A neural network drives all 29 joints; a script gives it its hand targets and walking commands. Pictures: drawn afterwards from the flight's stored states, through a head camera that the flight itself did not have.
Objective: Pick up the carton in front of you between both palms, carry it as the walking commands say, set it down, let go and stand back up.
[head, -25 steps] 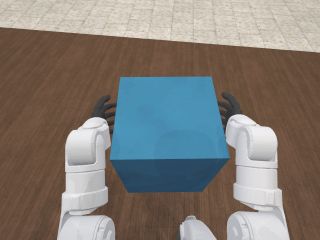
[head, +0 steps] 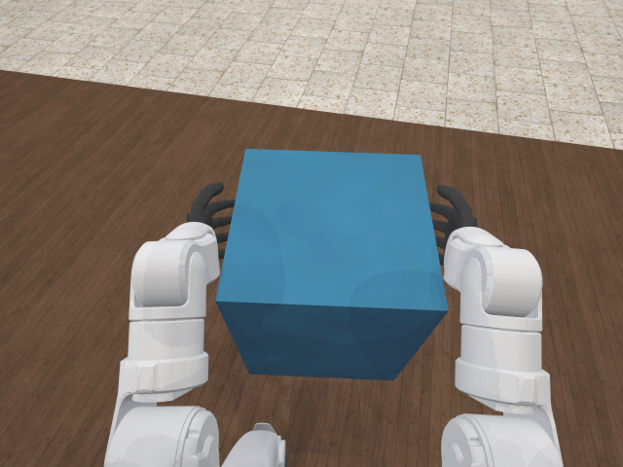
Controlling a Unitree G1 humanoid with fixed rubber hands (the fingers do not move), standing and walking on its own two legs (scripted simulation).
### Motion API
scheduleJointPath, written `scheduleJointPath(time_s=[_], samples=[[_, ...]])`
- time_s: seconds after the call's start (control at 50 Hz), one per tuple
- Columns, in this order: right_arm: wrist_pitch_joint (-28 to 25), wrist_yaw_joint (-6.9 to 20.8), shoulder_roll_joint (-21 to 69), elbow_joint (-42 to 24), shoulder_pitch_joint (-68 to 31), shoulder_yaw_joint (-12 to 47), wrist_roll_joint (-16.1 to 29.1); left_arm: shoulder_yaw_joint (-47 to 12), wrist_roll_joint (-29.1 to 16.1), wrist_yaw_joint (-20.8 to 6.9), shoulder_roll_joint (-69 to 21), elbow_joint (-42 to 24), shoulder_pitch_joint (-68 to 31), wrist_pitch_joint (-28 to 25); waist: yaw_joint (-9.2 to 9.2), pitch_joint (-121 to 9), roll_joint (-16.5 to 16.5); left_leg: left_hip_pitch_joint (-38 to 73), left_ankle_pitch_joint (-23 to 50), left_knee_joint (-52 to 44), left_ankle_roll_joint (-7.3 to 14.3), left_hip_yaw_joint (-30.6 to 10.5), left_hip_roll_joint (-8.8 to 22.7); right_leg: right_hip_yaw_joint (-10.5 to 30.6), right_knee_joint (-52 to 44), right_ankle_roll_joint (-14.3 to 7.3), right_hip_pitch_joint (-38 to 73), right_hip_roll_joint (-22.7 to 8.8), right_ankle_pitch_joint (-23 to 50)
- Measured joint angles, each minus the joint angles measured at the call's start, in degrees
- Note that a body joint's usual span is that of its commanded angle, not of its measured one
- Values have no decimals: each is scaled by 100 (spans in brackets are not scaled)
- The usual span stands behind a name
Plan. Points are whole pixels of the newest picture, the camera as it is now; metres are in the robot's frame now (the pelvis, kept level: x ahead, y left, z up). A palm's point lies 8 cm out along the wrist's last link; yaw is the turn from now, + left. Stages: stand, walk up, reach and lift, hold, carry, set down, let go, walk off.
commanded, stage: carry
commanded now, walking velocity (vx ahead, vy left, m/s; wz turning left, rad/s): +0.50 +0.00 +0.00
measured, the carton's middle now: (326, 275) +0.36 +0.02 +0.03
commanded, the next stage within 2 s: none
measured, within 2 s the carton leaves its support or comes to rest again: neither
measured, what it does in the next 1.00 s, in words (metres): goes down: left foot, then right foot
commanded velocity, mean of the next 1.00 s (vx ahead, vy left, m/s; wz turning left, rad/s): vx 0.50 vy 0.00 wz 0.00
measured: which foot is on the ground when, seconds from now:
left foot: up 0.00-0.10, down 0.12-0.62, up 0.64-1.00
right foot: down 0.00-0.14, up 0.16-0.62, down 0.64-1.00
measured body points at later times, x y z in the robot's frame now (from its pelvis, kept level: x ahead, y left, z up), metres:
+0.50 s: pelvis +0.30 +0.02 -0.02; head +0.35 +0.03 +0.42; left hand +0.68 +0.15 +0.07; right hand +0.67 -0.15 +0.08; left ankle +0.22 +0.08 -0.75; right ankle +0.42 -0.12 -0.71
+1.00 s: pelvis +0.60 -0.01 -0.05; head +0.64 -0.02 +0.40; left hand +0.96 +0.15 +0.06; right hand +0.98 -0.15 +0.05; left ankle +0.71 +0.14 -0.73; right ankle +0.52 -0.07 -0.78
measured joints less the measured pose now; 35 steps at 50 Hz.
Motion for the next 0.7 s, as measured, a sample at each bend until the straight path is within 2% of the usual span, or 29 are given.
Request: scheduleJointPath(time_s=[0.08,0.12,0.14,0.18,0.2,0.24,0.28,0.42,0.52,0.58,0.62,0.66,0.7], samples=[[24,1,-17,32,18,-46,10,-26,24,-5,-15,122,-45,-6,4,-204,64,528,896,-1447,118,316,-234,60,150,111,512,40,-599],[18,4,-1,258,-41,-22,-24,-16,15,-19,45,257,-29,18,-44,-312,116,1080,1338,-2085,195,515,-332,-8,782,178,622,58,-969],[-20,5,27,395,-71,-12,-57,-28,3,-42,115,358,-47,16,-120,-361,54,1213,1034,-2003,352,552,-385,-62,1381,221,505,-12,-1003],[-133,23,44,706,-128,29,-113,-7,-60,-170,215,610,-97,-19,-299,-328,-118,1128,381,-1390,540,605,-502,242,3131,337,-143,-19,-1209],[-147,25,36,828,-108,59,-110,-22,-50,-178,225,681,-49,-13,-387,-309,-93,1159,178,-1243,578,590,-509,337,3846,323,-493,21,-1248],[-116,25,-9,879,34,102,-36,-79,17,-178,169,699,70,45,-523,-254,-11,1337,5,-1232,551,540,-510,394,4473,292,-1111,-26,-1045],[-95,17,-64,789,159,130,77,-118,103,-170,90,585,146,107,-603,-161,28,1561,-121,-1357,575,518,-512,424,4351,309,-1637,-182,-802],[-236,-17,-99,403,149,120,291,-54,226,-121,-81,-108,297,67,-772,-21,55,2258,-596,-1667,529,407,-497,478,2835,439,-2763,-569,62],[-233,-46,-65,325,-17,143,304,5,248,-58,-101,-426,319,111,-795,-167,-7,2872,-1114,-1762,402,301,-530,325,1421,406,-2688,-515,1241],[-189,-40,-78,503,-122,174,276,55,234,-59,-62,-333,274,183,-793,-361,-37,3253,-1606,-1598,310,257,-558,89,369,282,-2233,-352,1871],[-139,-25,-145,680,-172,178,271,52,249,-61,-49,-92,166,215,-745,-481,-67,3368,-2025,-1006,249,304,-557,-114,-239,180,-1714,-250,2231],[-143,13,-298,946,-264,193,306,32,311,-63,-87,233,52,146,-583,-539,98,2977,-2283,416,119,237,-443,-178,176,63,-1626,-117,1670],[-132,31,-363,1177,-257,180,319,-4,342,-66,-95,559,-5,114,-407,-477,121,2279,-2361,1960,65,0,-521,-179,639,-33,-1649,-68,1140]])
